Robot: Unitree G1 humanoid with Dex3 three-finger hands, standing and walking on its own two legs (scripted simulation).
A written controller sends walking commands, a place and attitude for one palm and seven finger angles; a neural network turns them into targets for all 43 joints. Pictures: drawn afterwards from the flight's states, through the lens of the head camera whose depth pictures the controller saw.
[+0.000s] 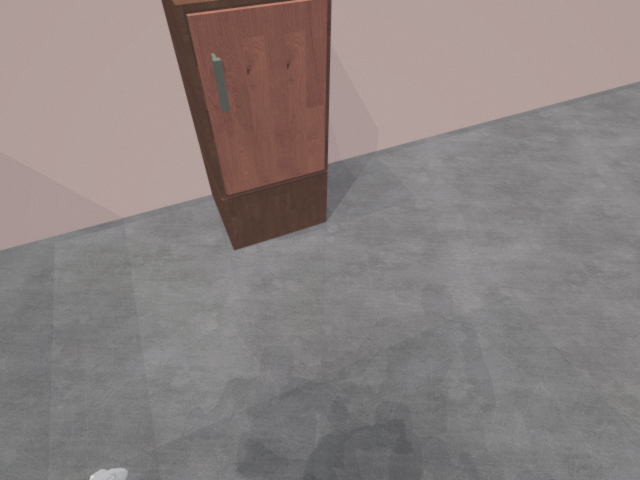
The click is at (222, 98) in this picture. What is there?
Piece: cupboard door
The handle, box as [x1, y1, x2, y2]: [211, 53, 229, 111]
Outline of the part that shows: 212,53 211,57 221,108 223,111 229,110 221,62 220,59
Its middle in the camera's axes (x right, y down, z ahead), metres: -0.29 -0.44 +1.09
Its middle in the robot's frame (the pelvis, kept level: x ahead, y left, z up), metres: +1.10 +0.34 -0.02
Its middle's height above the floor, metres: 0.75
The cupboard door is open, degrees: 0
